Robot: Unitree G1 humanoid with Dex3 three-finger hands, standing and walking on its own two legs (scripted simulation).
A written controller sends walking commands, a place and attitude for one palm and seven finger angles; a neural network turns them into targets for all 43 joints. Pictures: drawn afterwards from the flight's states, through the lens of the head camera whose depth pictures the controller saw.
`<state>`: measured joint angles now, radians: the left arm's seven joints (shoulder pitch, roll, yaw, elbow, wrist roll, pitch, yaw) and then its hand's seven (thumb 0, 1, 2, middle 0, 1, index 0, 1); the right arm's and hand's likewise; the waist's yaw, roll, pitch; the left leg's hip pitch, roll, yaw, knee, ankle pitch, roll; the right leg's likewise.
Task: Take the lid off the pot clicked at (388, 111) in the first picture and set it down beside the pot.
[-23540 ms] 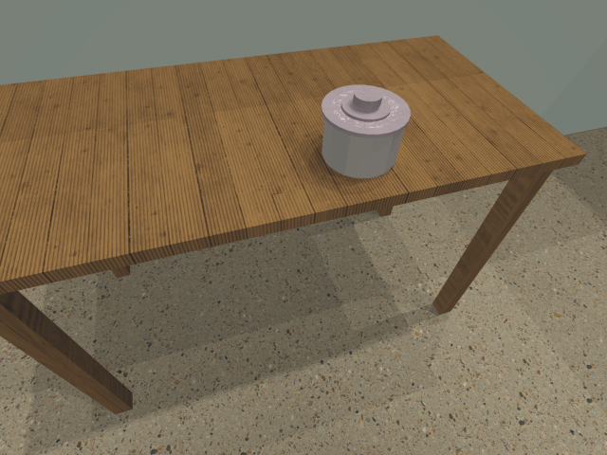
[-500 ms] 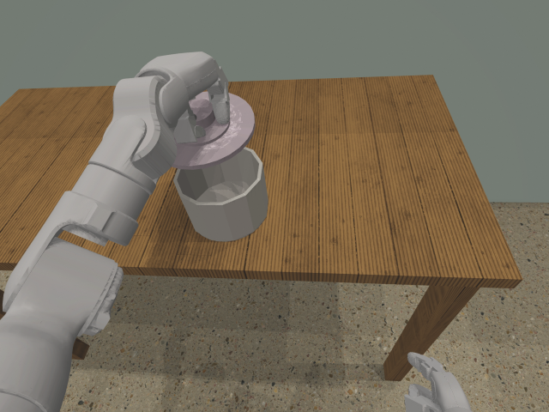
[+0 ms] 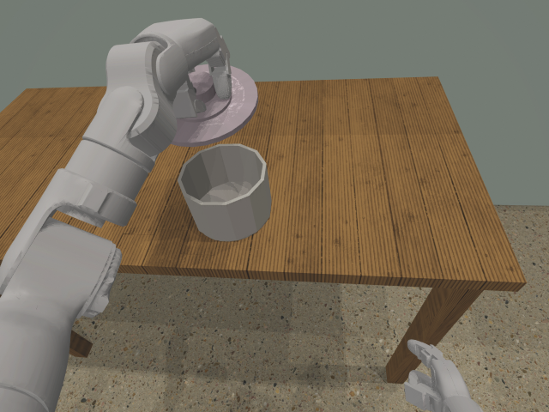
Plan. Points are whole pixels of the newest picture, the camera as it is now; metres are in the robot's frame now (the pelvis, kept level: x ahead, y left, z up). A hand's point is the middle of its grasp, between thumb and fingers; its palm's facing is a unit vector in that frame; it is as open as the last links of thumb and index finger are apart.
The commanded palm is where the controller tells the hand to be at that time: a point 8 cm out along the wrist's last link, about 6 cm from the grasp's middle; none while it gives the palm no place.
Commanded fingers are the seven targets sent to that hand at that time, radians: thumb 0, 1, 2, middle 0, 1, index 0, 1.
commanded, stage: lift the lid straight up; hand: left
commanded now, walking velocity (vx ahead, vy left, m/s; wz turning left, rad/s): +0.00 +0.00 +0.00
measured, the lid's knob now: (196, 88) +0.48 +0.12 +0.24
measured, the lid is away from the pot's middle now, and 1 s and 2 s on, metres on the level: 0.01 0.11 0.23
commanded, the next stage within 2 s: move the lid sideways beside the pot in 0.16 s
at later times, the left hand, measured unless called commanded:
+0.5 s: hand (178, 84) +0.46 +0.14 +0.26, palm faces -0.16 -0.05 -0.99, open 6.4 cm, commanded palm +0.43 +0.16 +0.34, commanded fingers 0.00 0.50 1.20 -0.77 -0.90 -0.99 -1.00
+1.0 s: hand (119, 96) +0.44 +0.21 +0.26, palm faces -0.18 -0.05 -0.98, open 6.3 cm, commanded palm +0.42 +0.22 +0.34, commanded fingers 0.00 0.50 1.20 -0.77 -0.90 -0.99 -1.00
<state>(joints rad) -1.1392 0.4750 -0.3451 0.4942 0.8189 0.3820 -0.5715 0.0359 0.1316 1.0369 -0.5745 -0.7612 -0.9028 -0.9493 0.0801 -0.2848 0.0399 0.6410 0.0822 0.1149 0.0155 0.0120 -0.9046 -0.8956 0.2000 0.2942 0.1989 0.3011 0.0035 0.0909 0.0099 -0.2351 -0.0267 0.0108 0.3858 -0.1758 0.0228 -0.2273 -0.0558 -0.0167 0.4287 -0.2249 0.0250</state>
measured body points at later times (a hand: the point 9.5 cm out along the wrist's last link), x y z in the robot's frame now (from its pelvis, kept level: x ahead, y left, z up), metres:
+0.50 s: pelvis +0.01 +0.01 +0.00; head +0.03 -0.03 +0.45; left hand +0.46 +0.14 +0.31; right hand +0.17 -0.23 -0.12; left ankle +0.02 +0.11 -0.74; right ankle +0.00 -0.14 -0.74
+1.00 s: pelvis +0.00 +0.01 +0.00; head +0.03 -0.02 +0.45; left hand +0.44 +0.21 +0.31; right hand +0.18 -0.23 -0.11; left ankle +0.02 +0.11 -0.74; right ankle +0.00 -0.14 -0.74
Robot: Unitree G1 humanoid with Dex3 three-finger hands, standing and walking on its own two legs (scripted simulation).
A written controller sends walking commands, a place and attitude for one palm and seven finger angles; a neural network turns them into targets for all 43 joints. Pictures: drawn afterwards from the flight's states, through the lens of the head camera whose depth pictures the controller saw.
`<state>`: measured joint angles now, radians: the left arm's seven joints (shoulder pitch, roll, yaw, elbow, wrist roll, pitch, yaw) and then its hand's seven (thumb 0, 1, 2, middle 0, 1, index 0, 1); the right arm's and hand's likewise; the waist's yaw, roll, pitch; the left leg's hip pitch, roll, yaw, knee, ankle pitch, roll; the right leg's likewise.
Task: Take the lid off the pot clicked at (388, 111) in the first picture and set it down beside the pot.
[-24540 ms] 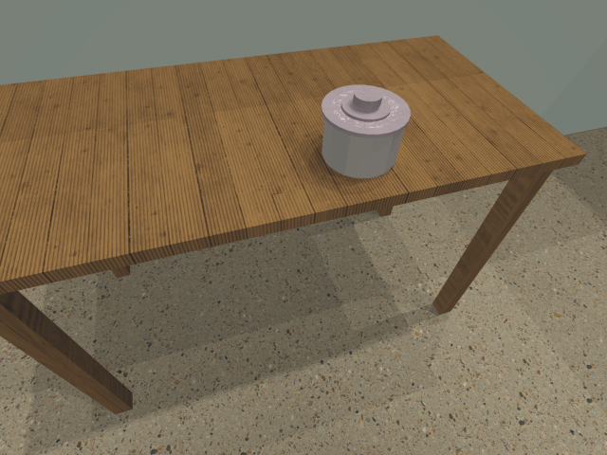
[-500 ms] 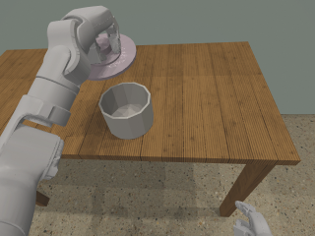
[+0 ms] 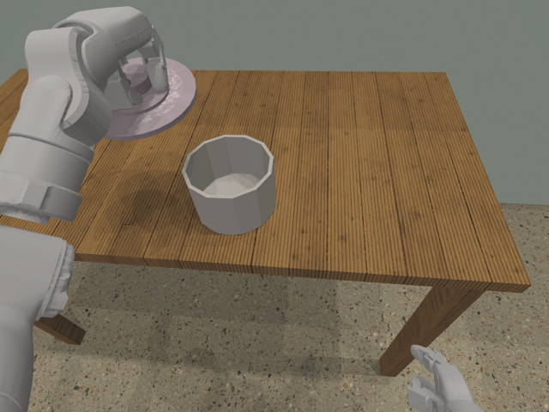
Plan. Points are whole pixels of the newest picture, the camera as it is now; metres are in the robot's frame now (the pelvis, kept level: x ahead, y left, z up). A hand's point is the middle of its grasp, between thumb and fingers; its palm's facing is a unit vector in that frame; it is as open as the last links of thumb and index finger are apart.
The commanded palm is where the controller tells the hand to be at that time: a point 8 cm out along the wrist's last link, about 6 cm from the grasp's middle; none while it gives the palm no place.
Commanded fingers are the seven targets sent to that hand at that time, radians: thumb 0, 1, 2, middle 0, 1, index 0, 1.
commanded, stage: move the lid sideways beside the pot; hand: left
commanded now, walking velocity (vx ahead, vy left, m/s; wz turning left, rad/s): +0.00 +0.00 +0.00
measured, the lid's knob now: (131, 80) +0.48 +0.21 +0.24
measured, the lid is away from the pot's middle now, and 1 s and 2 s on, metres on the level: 0.11 0.23 0.24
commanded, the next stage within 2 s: lower the lid onto the table in 1.30 s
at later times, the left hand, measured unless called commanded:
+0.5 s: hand (81, 82) +0.44 +0.26 +0.26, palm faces -0.19 -0.06 -0.98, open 6.2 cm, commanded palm +0.42 +0.27 +0.34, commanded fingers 0.00 0.50 1.20 -0.77 -0.90 -0.99 -1.00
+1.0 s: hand (43, 86) +0.45 +0.32 +0.25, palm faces -0.22 -0.06 -0.97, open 6.2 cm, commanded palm +0.44 +0.32 +0.34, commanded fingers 0.00 0.50 1.20 -0.77 -0.90 -0.99 -1.00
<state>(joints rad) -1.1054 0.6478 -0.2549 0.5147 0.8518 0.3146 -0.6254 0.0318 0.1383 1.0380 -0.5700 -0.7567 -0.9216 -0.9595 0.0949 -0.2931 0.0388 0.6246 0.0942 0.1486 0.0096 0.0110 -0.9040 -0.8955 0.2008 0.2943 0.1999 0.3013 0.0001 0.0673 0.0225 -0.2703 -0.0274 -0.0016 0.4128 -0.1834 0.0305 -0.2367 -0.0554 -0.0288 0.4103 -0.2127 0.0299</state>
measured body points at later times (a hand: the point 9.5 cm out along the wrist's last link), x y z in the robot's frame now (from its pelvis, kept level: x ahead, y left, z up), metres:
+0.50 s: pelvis +0.00 +0.00 +0.00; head +0.04 -0.02 +0.45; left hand +0.45 +0.26 +0.31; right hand +0.14 -0.25 -0.12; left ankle +0.02 +0.10 -0.74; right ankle +0.00 -0.14 -0.74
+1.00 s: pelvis +0.01 +0.01 +0.00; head +0.07 -0.01 +0.45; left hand +0.46 +0.32 +0.31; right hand +0.14 -0.25 -0.12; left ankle +0.02 +0.10 -0.74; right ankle +0.00 -0.14 -0.74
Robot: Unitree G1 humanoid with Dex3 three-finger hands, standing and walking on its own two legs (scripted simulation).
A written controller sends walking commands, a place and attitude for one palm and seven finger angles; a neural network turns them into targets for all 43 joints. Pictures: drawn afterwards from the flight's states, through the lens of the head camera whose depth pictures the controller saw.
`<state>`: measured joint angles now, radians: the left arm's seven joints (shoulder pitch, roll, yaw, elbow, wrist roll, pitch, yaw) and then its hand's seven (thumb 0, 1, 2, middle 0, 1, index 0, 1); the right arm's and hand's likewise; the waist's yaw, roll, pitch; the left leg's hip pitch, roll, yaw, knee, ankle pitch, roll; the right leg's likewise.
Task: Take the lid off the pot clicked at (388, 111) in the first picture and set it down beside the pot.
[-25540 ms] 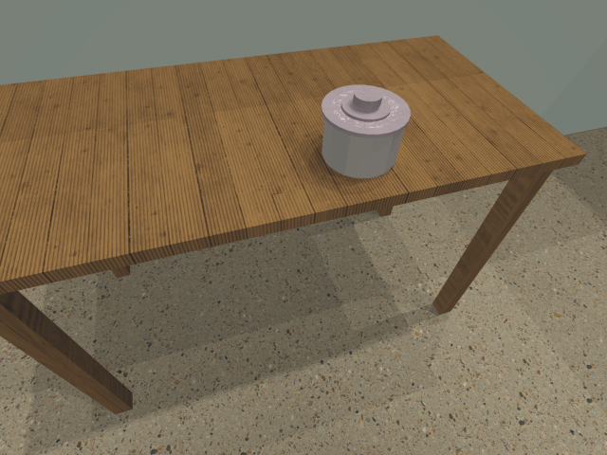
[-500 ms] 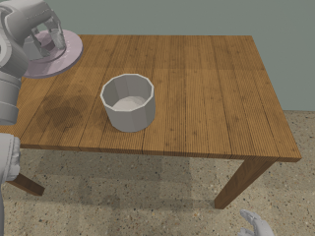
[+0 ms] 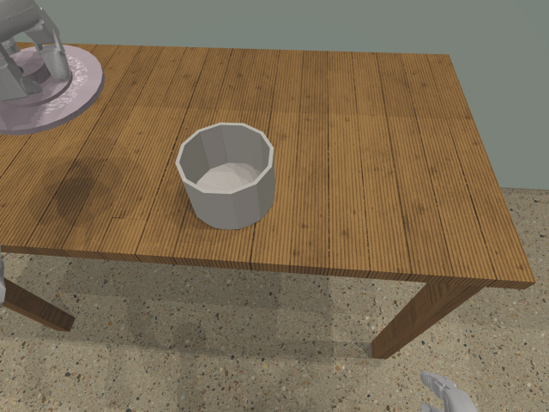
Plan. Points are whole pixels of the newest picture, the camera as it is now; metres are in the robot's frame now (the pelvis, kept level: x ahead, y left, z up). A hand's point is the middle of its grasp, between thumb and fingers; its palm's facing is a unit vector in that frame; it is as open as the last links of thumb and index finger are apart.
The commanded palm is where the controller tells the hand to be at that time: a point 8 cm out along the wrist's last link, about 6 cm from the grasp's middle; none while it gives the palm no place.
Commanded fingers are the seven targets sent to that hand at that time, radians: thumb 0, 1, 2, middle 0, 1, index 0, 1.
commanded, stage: move the lid sideways beside the pot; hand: left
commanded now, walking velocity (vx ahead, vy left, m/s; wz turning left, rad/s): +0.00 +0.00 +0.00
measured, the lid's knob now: (25, 69) +0.47 +0.32 +0.23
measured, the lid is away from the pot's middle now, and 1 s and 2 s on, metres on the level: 0.23 0.24 0.24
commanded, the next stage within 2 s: lower the lid onto the table in 0.30 s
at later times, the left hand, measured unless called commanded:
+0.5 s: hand out of the picture +0.44 +0.33 +0.25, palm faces -0.23 -0.09 -0.97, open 6.1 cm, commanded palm +0.43 +0.33 +0.33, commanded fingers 0.00 0.50 1.20 -0.77 -0.90 -0.99 -1.00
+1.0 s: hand (21, 103) +0.43 +0.32 +0.21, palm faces -0.30 -0.13 -0.95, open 6.0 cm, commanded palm +0.44 +0.32 +0.30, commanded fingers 0.00 0.50 1.20 -0.77 -0.90 -0.99 -1.00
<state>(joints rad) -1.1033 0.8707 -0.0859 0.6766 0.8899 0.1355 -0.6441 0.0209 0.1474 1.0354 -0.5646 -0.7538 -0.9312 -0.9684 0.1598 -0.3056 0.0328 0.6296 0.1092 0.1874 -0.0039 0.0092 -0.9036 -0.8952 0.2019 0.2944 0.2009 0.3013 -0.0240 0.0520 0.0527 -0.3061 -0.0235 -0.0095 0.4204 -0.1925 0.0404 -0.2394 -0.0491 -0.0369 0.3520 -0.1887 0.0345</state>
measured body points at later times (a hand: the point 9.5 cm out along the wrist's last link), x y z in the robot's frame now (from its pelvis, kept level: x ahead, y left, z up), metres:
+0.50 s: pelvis +0.00 +0.00 +0.00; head +0.07 -0.01 +0.44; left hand +0.45 +0.33 +0.30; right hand +0.13 -0.26 -0.13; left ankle +0.01 +0.09 -0.74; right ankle -0.01 -0.15 -0.74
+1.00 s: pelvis +0.00 +0.00 +0.00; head +0.06 -0.01 +0.44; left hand +0.44 +0.33 +0.27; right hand +0.11 -0.27 -0.13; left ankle +0.01 +0.09 -0.74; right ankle -0.01 -0.15 -0.74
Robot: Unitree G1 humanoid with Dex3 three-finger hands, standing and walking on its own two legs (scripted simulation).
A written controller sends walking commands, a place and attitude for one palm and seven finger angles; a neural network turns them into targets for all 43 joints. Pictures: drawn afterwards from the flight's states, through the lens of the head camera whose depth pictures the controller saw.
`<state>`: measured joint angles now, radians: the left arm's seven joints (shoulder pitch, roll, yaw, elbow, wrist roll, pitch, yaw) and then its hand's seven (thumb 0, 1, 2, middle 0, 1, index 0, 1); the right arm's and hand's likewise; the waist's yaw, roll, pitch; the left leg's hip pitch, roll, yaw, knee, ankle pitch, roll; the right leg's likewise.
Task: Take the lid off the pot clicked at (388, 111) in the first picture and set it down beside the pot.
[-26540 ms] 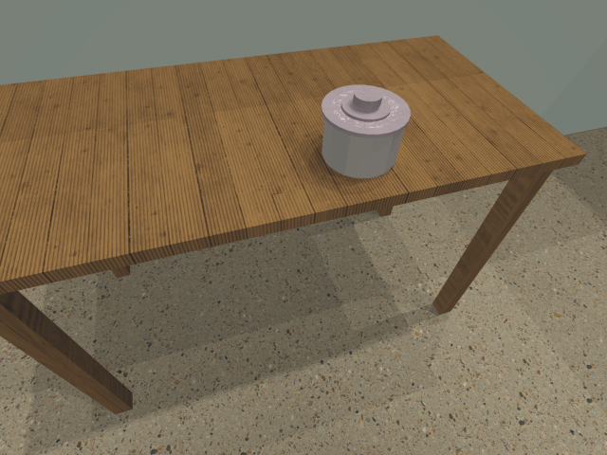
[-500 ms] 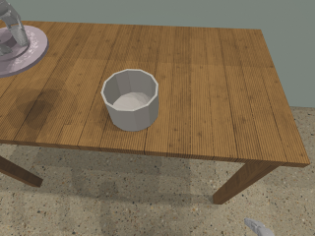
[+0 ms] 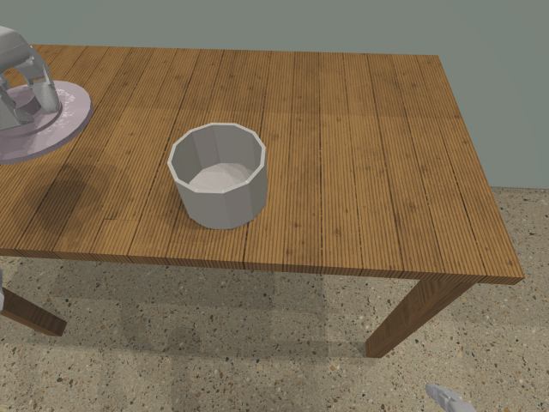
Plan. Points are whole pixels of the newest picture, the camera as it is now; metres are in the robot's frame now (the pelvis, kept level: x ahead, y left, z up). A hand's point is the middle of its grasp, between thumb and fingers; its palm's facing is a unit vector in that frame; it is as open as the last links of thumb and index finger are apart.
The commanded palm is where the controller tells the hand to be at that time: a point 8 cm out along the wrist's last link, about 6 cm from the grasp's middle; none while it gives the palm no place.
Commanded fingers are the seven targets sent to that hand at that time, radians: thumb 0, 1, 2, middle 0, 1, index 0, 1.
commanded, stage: lower the lid onto the table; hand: left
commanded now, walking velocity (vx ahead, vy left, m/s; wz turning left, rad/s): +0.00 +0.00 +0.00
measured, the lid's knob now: (17, 103) +0.46 +0.35 +0.19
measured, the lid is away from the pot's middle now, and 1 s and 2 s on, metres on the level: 0.24 0.24 0.24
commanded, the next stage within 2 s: none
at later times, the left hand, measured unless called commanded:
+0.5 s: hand (31, 123) +0.44 +0.33 +0.18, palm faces -0.36 -0.13 -0.92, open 6.0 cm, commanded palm +0.45 +0.33 +0.27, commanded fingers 0.00 0.50 1.20 -0.77 -0.90 -0.99 -1.00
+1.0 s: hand (46, 143) +0.44 +0.33 +0.14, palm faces -0.44 -0.14 -0.89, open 5.9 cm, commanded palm +0.47 +0.33 +0.23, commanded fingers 0.00 0.50 1.20 -0.77 -0.90 -0.99 -1.00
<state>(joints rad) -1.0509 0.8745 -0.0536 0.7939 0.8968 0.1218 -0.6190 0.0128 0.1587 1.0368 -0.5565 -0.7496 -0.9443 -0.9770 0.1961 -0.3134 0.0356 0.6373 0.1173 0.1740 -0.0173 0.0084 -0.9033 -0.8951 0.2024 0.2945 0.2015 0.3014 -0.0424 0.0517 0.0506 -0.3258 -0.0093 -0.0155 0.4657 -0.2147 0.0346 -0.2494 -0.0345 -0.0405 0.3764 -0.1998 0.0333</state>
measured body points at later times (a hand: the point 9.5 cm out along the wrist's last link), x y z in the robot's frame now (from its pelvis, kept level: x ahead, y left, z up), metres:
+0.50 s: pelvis +0.00 +0.01 +0.00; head +0.07 +0.00 +0.44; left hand +0.46 +0.33 +0.23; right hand +0.10 -0.27 -0.12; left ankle +0.01 +0.10 -0.74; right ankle -0.01 -0.15 -0.74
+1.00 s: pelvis +0.01 +0.01 +0.00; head +0.08 +0.01 +0.44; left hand +0.46 +0.33 +0.19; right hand +0.09 -0.27 -0.12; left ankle +0.01 +0.10 -0.74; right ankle -0.01 -0.15 -0.74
